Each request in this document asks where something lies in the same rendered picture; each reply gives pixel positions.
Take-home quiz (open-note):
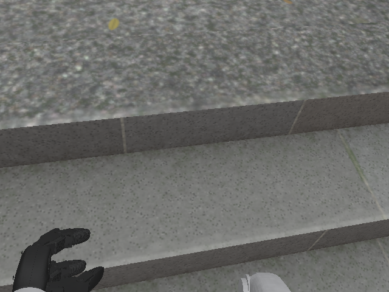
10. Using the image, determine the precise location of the robot left hand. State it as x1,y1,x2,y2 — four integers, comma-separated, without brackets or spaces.
12,228,104,292

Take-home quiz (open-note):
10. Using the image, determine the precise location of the robot right thigh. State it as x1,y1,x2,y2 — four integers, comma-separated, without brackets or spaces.
238,273,291,292

